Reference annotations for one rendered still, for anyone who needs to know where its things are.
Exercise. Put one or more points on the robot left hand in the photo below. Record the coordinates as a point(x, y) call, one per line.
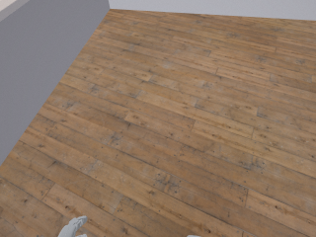
point(73, 225)

